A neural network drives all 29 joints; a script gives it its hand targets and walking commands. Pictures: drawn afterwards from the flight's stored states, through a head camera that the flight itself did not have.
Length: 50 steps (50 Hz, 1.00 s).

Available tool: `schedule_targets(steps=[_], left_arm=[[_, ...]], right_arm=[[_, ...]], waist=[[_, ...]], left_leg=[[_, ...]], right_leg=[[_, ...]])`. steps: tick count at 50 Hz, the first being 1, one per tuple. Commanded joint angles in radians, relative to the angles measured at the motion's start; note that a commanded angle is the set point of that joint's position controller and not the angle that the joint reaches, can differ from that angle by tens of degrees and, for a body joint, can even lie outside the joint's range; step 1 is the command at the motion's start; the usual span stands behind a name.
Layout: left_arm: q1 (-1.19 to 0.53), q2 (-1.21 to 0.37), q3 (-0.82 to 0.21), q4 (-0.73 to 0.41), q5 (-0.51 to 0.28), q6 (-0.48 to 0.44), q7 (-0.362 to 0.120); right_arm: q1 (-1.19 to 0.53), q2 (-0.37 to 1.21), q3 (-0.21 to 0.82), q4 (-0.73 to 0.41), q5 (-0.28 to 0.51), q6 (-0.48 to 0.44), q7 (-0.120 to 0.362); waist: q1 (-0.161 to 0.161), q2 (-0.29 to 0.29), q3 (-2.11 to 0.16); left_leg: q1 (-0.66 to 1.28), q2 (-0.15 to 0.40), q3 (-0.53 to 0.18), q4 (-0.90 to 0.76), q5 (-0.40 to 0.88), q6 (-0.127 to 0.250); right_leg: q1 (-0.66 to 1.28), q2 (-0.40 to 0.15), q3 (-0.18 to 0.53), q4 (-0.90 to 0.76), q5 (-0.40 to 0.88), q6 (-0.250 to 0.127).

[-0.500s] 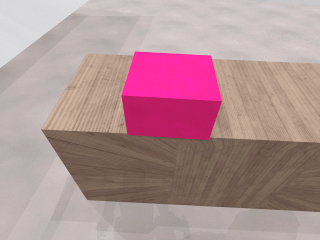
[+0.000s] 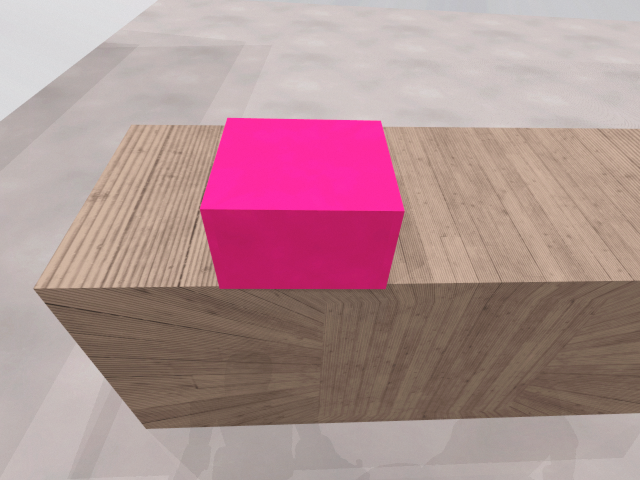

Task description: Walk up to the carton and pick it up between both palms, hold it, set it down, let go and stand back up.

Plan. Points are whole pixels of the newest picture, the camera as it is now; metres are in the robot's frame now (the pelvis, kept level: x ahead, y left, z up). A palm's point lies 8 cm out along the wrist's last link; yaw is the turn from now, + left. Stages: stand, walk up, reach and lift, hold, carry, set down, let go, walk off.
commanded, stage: walk up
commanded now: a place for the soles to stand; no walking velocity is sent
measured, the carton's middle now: (304, 200) +0.60 +0.01 +0.01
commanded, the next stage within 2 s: none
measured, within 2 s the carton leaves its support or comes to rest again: neither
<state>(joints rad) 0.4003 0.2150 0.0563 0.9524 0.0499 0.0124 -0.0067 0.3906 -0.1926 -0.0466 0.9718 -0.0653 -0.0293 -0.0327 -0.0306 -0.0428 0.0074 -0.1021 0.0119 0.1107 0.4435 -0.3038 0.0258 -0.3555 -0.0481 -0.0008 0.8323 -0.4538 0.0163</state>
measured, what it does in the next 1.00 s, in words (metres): steps on the spot: right foot, then left foot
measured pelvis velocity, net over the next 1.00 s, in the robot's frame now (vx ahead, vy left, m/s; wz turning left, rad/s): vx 0.10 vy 0.00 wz -0.02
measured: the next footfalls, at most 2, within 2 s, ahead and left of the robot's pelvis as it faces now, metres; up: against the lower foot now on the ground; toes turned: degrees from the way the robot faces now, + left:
right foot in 0.08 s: +0.11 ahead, -0.14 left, +0.00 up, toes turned -3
left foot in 0.42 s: +0.18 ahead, +0.10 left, +0.00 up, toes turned +3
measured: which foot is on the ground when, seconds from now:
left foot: down 0.00-0.10, up 0.12-0.40, down 0.42-1.00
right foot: up 0.00-0.06, down 0.08-1.00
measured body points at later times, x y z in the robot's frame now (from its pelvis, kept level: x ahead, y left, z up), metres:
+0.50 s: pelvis +0.08 -0.02 -0.02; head +0.11 -0.01 +0.43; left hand +0.13 +0.24 -0.16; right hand +0.18 -0.27 -0.15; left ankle +0.14 +0.09 -0.74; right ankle +0.06 -0.14 -0.74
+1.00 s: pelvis +0.10 +0.00 -0.01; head +0.12 +0.00 +0.44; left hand +0.21 +0.25 -0.12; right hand +0.19 -0.26 -0.13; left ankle +0.14 +0.09 -0.74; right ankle +0.07 -0.14 -0.74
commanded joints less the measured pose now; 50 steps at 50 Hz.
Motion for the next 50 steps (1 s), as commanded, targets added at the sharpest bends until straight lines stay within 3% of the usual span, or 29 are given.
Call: schedule_targets(steps=[1,3,4,5,6,7,8,9,10,12,15,16,17,19,20,21,22,23,24,25,27,29,31,33,50], left_arm=[[0.034,0.059,0.032,-0.096,-0.007,-0.044,-0.015],[0.137,0.056,0.043,-0.077,-0.004,-0.057,-0.008],[0.204,0.080,0.052,-0.059,0.003,-0.061,0.003],[0.257,0.128,0.059,-0.059,0.012,-0.063,0.017],[0.286,0.264,0.074,-0.084,0.012,-0.064,0.032],[0.237,0.279,0.082,-0.077,0.003,-0.054,0.044],[0.184,0.253,0.070,-0.103,-0.001,-0.053,0.051],[0.147,0.244,0.060,-0.113,0.008,-0.054,0.055],[0.104,0.215,0.048,-0.128,0.014,-0.055,0.057],[0.069,0.160,0.019,-0.137,0.008,-0.062,0.049],[0.026,0.173,0.014,-0.167,0.006,-0.063,0.046],[0.034,0.175,0.014,-0.175,0.003,-0.060,0.047],[0.028,0.187,0.013,-0.180,-0.009,-0.053,0.045],[-0.014,0.222,0.015,-0.221,-0.022,-0.036,0.040],[-0.046,0.229,0.009,-0.236,-0.039,-0.028,0.035],[-0.049,0.212,0.003,-0.255,-0.046,-0.025,0.028],[-0.001,0.162,-0.011,-0.273,-0.059,-0.023,0.023],[0.053,0.119,-0.028,-0.251,-0.074,-0.008,0.032],[0.059,0.108,-0.025,-0.232,-0.056,0.007,0.039],[0.059,0.120,-0.023,-0.227,-0.050,0.006,0.041],[0.053,0.149,-0.019,-0.226,-0.045,-0.014,0.037],[-0.012,0.203,-0.005,-0.241,-0.041,-0.033,0.032],[-0.037,0.211,-0.002,-0.258,-0.042,-0.039,0.029],[-0.051,0.188,-0.010,-0.268,-0.046,-0.039,0.030],[-0.085,0.193,-0.002,-0.313,-0.044,-0.036,0.019]], right_arm=[[-0.033,-0.212,-0.054,-0.042,0.010,-0.011,0.006],[-0.065,-0.195,-0.046,-0.046,0.025,0.003,0.017],[-0.040,-0.168,-0.035,-0.048,0.029,0.011,0.022],[-0.010,-0.105,-0.007,-0.063,0.038,0.014,0.027],[0.007,-0.071,0.007,-0.114,0.039,0.020,0.023],[0.034,-0.124,-0.004,-0.114,0.022,0.040,0.016],[0.027,-0.141,-0.004,-0.110,0.013,0.052,0.021],[0.027,-0.138,0.000,-0.108,0.016,0.054,0.020],[0.046,-0.143,-0.005,-0.101,0.019,0.053,0.016],[0.051,-0.152,-0.011,-0.108,0.020,0.046,0.020],[0.013,-0.131,-0.008,-0.146,0.029,0.052,0.022],[-0.009,-0.132,-0.006,-0.153,0.024,0.056,0.020],[0.000,-0.118,-0.001,-0.150,0.031,0.053,0.018],[0.024,-0.123,-0.002,-0.152,0.031,0.050,0.018],[0.025,-0.153,-0.011,-0.160,0.034,0.042,0.019],[0.022,-0.199,-0.019,-0.177,0.035,0.033,0.018],[-0.022,-0.267,-0.035,-0.201,0.033,0.029,0.014],[-0.083,-0.300,-0.041,-0.203,0.071,0.033,0.014],[-0.117,-0.277,-0.031,-0.203,0.087,0.037,0.015],[-0.157,-0.254,-0.016,-0.210,0.088,0.039,0.015],[-0.216,-0.237,0.002,-0.235,0.080,0.047,0.015],[-0.186,-0.214,0.008,-0.231,0.073,0.050,0.023],[-0.167,-0.217,0.007,-0.224,0.068,0.044,0.028],[-0.181,-0.215,0.007,-0.227,0.065,0.044,0.034],[-0.184,-0.234,-0.001,-0.253,0.069,0.033,0.050]], waist=[[0.024,0.194,0.198],[0.079,0.147,0.199],[0.097,0.071,0.172],[0.112,-0.085,0.154],[0.114,-0.269,0.123],[0.091,-0.149,0.160],[0.084,-0.057,0.206],[0.079,-0.051,0.212],[0.056,-0.047,0.189],[0.041,-0.056,0.155],[0.033,-0.106,0.143],[0.040,-0.086,0.136],[0.038,-0.101,0.094],[0.021,-0.147,0.049],[0.003,-0.123,0.026],[-0.005,-0.041,0.014],[0.015,0.106,-0.008],[0.041,0.206,-0.031],[0.041,0.209,-0.011],[0.051,0.217,-0.007],[0.068,0.187,0.000],[0.027,0.092,-0.006],[0.015,0.100,-0.039],[0.020,0.066,-0.047],[0.023,0.046,-0.012]], left_leg=[[-0.187,0.287,-0.252,-0.235,-0.301,0.192],[-0.367,0.192,-0.124,-0.085,-0.312,0.139],[-0.434,0.138,-0.078,0.044,-0.356,0.102],[-0.494,0.062,0.010,0.293,-0.299,0.041],[-0.536,-0.043,0.010,0.557,-0.376,-0.022],[-0.507,0.027,-0.113,0.684,-0.352,-0.016],[-0.554,0.063,-0.138,0.763,-0.270,-0.026],[-0.572,0.084,-0.148,0.783,-0.213,-0.034],[-0.529,0.105,-0.166,0.765,-0.161,-0.040],[-0.419,0.104,-0.173,0.680,-0.112,-0.054],[-0.310,0.097,-0.145,0.486,-0.126,-0.061],[-0.286,0.098,-0.130,0.429,-0.096,-0.054],[-0.221,0.082,-0.100,0.355,-0.066,-0.046],[-0.116,0.050,-0.063,0.241,0.041,-0.026],[-0.026,0.042,-0.069,0.138,0.168,-0.014],[0.035,0.057,-0.109,0.076,0.298,0.009],[0.047,0.191,-0.281,0.025,0.366,0.069],[-0.156,0.309,-0.411,-0.051,0.332,0.198],[-0.233,0.307,-0.421,-0.084,0.266,0.236],[-0.238,0.278,-0.377,-0.081,0.260,0.217],[-0.236,0.206,-0.270,-0.025,0.236,0.126],[-0.139,0.124,-0.194,0.063,0.325,0.053],[-0.068,0.118,-0.182,0.077,0.404,0.049],[-0.054,0.126,-0.186,0.085,0.420,0.066],[-0.108,0.114,-0.189,-0.009,0.238,0.054]], right_leg=[[-0.009,-0.050,-0.010,-0.141,0.052,-0.008],[0.255,0.031,-0.103,-0.283,0.203,-0.020],[0.353,0.059,-0.094,-0.314,0.202,-0.019],[0.386,-0.051,0.103,-0.409,0.112,-0.053],[0.290,-0.327,0.612,-0.652,-0.121,-0.174],[0.200,-0.397,0.715,-0.695,-0.219,-0.270],[0.188,-0.399,0.669,-0.666,-0.172,-0.302],[0.192,-0.381,0.567,-0.624,-0.017,-0.304],[0.165,-0.353,0.471,-0.599,0.095,-0.287],[0.122,-0.282,0.284,-0.554,0.369,-0.247],[0.071,-0.258,0.165,-0.490,0.638,-0.250],[0.080,-0.259,0.153,-0.453,0.733,-0.241],[0.077,-0.224,0.102,-0.401,0.797,-0.218],[0.041,-0.195,0.074,-0.324,0.739,-0.186],[-0.021,-0.169,0.066,-0.302,0.625,-0.149],[-0.072,-0.146,0.068,-0.270,0.483,-0.111],[-0.111,-0.078,0.027,-0.186,0.278,-0.059],[0.067,0.027,-0.030,-0.071,0.034,-0.015],[0.142,0.040,-0.014,-0.052,-0.045,-0.008],[0.149,0.038,0.000,-0.104,-0.013,-0.007],[0.159,-0.007,0.027,-0.266,0.137,-0.015],[0.098,-0.060,0.088,-0.343,0.280,-0.041],[0.092,-0.069,0.086,-0.331,0.331,-0.048],[0.104,-0.061,0.072,-0.337,0.358,-0.052],[0.132,-0.058,0.057,-0.388,0.238,-0.048]])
